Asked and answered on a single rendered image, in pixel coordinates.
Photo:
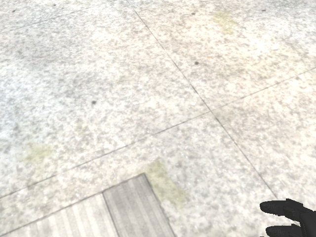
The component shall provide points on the robot right hand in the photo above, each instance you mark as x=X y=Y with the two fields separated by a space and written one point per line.
x=295 y=211

